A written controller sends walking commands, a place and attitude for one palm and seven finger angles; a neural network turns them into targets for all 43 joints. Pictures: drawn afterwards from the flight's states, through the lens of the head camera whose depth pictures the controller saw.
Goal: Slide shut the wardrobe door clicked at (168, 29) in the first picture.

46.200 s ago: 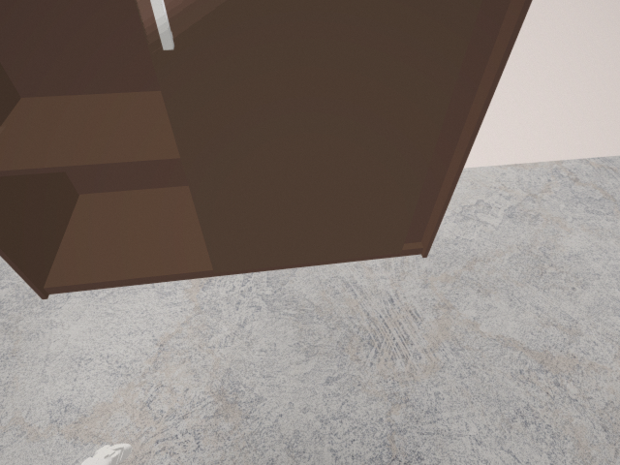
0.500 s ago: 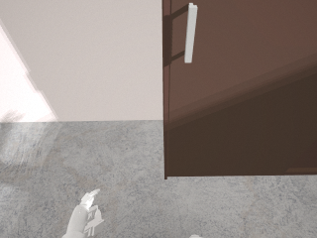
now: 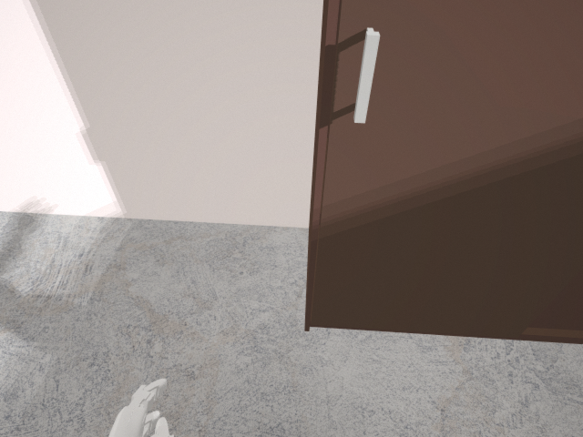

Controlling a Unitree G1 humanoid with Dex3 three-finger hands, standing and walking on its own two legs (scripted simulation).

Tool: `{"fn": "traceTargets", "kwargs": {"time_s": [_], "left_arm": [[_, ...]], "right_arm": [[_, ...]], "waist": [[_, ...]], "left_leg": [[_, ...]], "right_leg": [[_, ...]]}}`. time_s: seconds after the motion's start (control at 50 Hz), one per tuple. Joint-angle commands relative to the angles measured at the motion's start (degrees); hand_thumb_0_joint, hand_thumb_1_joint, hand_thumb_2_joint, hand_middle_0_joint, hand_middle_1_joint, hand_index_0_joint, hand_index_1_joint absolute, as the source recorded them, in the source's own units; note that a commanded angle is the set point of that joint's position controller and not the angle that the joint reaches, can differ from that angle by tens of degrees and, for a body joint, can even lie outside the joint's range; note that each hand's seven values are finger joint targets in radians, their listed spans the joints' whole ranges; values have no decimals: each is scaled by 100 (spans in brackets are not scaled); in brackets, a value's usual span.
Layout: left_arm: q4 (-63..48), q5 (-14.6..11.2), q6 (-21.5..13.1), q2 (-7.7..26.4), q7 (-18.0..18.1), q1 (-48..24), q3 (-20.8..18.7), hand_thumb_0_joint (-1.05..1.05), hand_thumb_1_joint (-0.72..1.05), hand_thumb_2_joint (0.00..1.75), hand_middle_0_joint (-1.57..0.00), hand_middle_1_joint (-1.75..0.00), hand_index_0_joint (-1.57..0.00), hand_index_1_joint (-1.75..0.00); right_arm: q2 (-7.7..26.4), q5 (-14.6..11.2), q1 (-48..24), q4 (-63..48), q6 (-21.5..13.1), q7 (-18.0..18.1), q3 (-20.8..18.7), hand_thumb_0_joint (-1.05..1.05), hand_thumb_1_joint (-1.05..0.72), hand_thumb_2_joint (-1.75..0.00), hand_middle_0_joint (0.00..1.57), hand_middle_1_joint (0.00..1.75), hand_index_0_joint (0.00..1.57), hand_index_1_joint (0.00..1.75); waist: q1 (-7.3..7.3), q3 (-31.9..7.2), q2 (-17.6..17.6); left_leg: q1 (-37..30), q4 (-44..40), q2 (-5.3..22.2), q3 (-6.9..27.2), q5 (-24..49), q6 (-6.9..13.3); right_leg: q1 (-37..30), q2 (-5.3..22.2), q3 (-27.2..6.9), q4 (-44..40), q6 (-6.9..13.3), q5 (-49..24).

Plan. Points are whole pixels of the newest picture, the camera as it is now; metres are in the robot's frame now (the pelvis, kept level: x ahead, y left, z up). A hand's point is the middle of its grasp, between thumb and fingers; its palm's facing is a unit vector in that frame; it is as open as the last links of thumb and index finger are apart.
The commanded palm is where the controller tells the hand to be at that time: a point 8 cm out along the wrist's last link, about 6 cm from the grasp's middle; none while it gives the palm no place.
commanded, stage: stop stepping back and stand still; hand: right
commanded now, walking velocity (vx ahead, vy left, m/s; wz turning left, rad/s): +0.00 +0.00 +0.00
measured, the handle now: (364, 76) +0.67 -0.08 +0.22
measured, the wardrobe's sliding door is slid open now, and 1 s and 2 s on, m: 0.00 0.00 0.00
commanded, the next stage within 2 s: let the arm hang, fingers relaxed in 0.12 s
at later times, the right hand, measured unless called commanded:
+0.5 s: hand out of the picture +0.08 -0.20 -0.17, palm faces -0.06 +0.98 -0.18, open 7.4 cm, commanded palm none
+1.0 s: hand out of the picture +0.03 -0.21 -0.16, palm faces -0.01 +0.97 -0.24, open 7.4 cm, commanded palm none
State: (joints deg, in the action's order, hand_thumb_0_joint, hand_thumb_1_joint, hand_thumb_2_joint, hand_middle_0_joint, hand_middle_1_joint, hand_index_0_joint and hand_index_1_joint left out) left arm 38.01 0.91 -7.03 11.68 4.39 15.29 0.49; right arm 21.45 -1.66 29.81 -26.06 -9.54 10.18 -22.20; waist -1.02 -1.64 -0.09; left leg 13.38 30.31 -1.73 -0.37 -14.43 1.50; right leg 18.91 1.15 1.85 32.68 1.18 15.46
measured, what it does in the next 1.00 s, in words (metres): stands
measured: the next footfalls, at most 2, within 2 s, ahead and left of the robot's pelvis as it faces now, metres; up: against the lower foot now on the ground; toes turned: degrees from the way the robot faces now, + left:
none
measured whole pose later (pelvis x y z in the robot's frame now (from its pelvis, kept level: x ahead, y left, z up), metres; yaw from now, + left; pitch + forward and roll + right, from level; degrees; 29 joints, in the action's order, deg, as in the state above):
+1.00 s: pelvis +0.03 -0.02 +0.01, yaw +0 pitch -1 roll +0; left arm 63.5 1.1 1.4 10.2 1.4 11.6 -0.3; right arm 10.7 1.0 14.4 65.9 0.4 2.0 0.4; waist 0.1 2.5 -1.2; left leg 9.6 24.3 0.2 0.7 -14.3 -0.5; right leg 14.1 -0.9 2.9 24.3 2.2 9.8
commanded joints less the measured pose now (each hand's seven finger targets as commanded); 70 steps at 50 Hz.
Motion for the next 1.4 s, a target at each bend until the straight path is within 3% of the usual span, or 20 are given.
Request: {"fn": "traceTargets", "kwargs": {"time_s": [0.0, 0.04, 0.08, 0.18, 0.2, 0.22, 0.26, 0.28, 0.34, 0.38, 0.4, 0.46, 0.54, 0.56, 0.6, 0.7, 0.84, 0.92, 1.14, 1.38], "left_arm": [[-774, -8, -242, 670, -9, -764, -270, 0, 90, 90, -20, -30, -20, -30], [-800, -42, -229, 693, -1, -827, -261, 0, 90, 90, -20, -30, -20, -30], [-857, -95, -221, 715, 26, -919, -259, 0, 90, 90, -20, -30, -20, -30], [-938, -74, -265, 694, 54, -977, -188, 0, 90, 90, -20, -30, -20, -30], [482, 18, -343, 1947, -466, -1015, -607, 0, 90, 90, -20, -30, -20, -30], [401, -67, 100, 1594, -494, -785, -536, 0, 90, 90, -20, -30, -20, -30], [257, 19, 388, 1429, -482, -710, -425, 0, 90, 90, -20, -30, -20, -30], [259, 68, 472, 1442, -474, -694, -409, 0, 90, 90, -20, -30, -20, -30], [392, 119, 662, 1400, -467, -538, -384, 0, 90, 90, -20, -30, -20, -30], [570, 126, 751, 1296, -452, -466, -344, 0, 90, 90, -20, -30, -20, -30], [684, 127, 755, 1266, -446, -477, -312, 0, 90, 90, -20, -30, -20, -30], [1022, 117, 725, 1318, -407, -605, -257, 0, 90, 90, -20, -30, -20, -30], [1433, 80, 746, 1066, -328, -414, -253, 0, 90, 90, -20, -30, -20, -30], [1533, 66, 751, 1010, -319, -345, -250, 0, 90, 90, -20, -30, -20, -30], [1687, 43, 757, 958, -290, -195, -272, 0, 90, 90, -20, -30, -20, -30], [2015, 19, 808, 800, -273, -10, -271, 0, 90, 90, -20, -30, -20, -30], [2271, 26, 801, 632, -276, 21, -240, 0, 90, 90, -20, -30, -20, -30], [2364, 29, 770, 543, -283, 5, -231, 0, 90, 90, -20, -30, -20, -30], [2476, 47, 747, 455, -295, -144, -199, 0, 90, 90, -20, -30, -20, -30], [2527, 26, 742, 494, -271, -33, -207, 0, 90, 90, -20, -30, -20, -30]], "right_arm": [[1031, -70, -401, -991, -370, 109, -666, 0, -90, -90, 20, 30, 20, 30], [1041, -76, -520, -929, -390, 86, -655, 0, -90, -90, 20, 30, 20, 30], [1052, -77, -592, -912, -405, 51, -638, 0, -90, -90, 20, 30, 20, 30], [1064, 0, -751, -1039, -449, 32, -607, 0, -90, -90, 20, 30, 20, 30], [252, 492, -697, 3521, 478, -803, 1482, 0, -90, -90, 20, 30, 20, 30], [176, 341, -642, 3794, 857, -964, 1391, 0, -90, -90, 20, 30, 20, 30], [93, 352, -982, 4112, 952, -1001, 1562, 0, -90, -90, 20, 30, 20, 30], [164, 380, -1145, 4404, 946, -990, 1617, 0, -90, -90, 20, 30, 20, 30], [362, 393, -1631, 5400, 957, -940, 1754, 0, -90, -90, 20, 30, 20, 30], [343, 366, -1880, 6046, 1008, -898, 1883, 0, -90, -90, 20, 30, 20, 30], [287, 354, -1923, 6344, 1019, -896, 1934, 0, -90, -90, 20, 30, 20, 30], [208, 318, -1561, 7243, 1022, -906, 1982, 0, -90, -90, 20, 30, 20, 30], [-69, 295, -1204, 8092, 977, -913, 2007, 0, -90, -90, 20, 30, 20, 30], [-116, 290, -1172, 8232, 964, -911, 2036, 0, -90, -90, 20, 30, 20, 30], [-173, 285, -1204, 8441, 926, -903, 2076, 0, -90, -90, 20, 30, 20, 30], [-320, 273, -1169, 8864, 927, -867, 2161, 0, -90, -90, 20, 30, 20, 30], [-455, 278, -1122, 9109, 927, -817, 2202, 0, -90, -90, 20, 30, 20, 30], [-467, 284, -1181, 9091, 902, -788, 2191, 0, -90, -90, 20, 30, 20, 30], [-446, 282, -1440, 8975, 883, -778, 2127, 0, -90, -90, 20, 30, 20, 30], [-439, 269, -1423, 8957, 863, -773, 2122, 0, -90, -90, 20, 30, 20, 30]], "waist": [[-7, -26, 315], [15, -2, 55], [45, 178, -213], [119, 308, -535], [-119, 537, -233], [22, 173, -132], [22, 142, 199], [37, 150, 678], [-41, 122, 1203], [-113, 127, 815], [-81, 118, 286], [172, -66, -1002], [191, -234, -1140], [170, -228, -1103], [93, -170, -633], [19, 194, -187], [42, 329, 126], [55, 216, 311], [89, 384, -103], [70, 284, 32]], "left_leg": [[773, -1210, 981, 1315, -1025, 478], [798, -992, 773, 992, -771, 300], [869, -998, 560, 780, -1092, 154], [348, -869, 278, 426, -827, -7], [856, 69, 542, 250, 304, 89], [802, 63, 580, 358, -166, 34], [1024, 80, 535, 272, -1084, 129], [1005, -88, 545, 341, -1161, 161], [1032, -647, 870, 887, -819, 384], [1106, -638, 863, 852, -597, 390], [873, -456, 712, 729, -475, 278], [-16, -141, 396, 305, -362, 39], [-330, -505, 445, 296, -40, 104], [-279, -609, 477, 308, 30, 112], [-170, -870, 550, 425, 250, 142], [106, -1153, 603, 471, 6, 142], [83, -1141, 611, 459, 127, 93], [-36, -1078, 663, 474, 570, 67], [-144, -1173, 685, 514, 657, 54], [-269, -1260, 682, 536, 870, 54]], "right_leg": [[-342, 190, -221, 129, 16, 399], [-439, 297, -416, -238, 56, 377], [-342, 426, -654, -643, 93, 837], [109, 552, -901, -1384, 141, 1453], [446, 650, -984, -326, 180, -189], [314, 711, -727, -367, 143, -171], [522, 648, -924, -400, 257, 623], [510, 569, -940, -363, 269, 628], [102, 201, -692, 58, 191, 134], [-274, 205, -680, -56, 149, -117], [-216, 335, -815, -457, 176, -262], [74, 654, -1220, -1385, 277, 234], [-217, 573, -1070, -1489, 253, 307], [-350, 550, -1009, -1455, 237, 220], [-614, 511, -876, -1247, 205, -200], [-747, 520, -800, -1301, 159, -77], [-748, 518, -710, -1387, 150, -257], [-887, 492, -610, -1280, 146, -816], [-899, 452, -514, -1336, 80, -970], [-1122, 486, -473, -1288, 65, -1245]]}}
